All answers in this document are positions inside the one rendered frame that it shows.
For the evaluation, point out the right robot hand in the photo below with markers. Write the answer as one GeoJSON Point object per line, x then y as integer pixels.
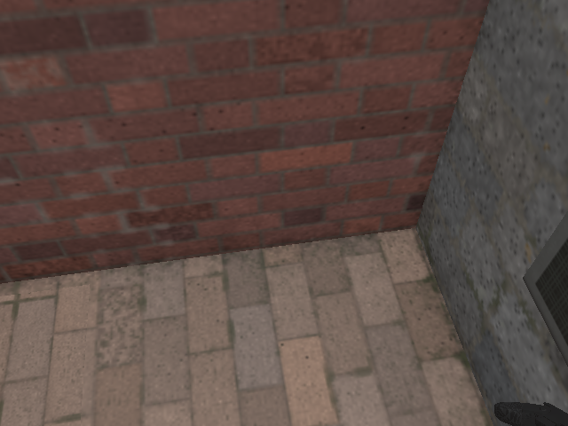
{"type": "Point", "coordinates": [526, 414]}

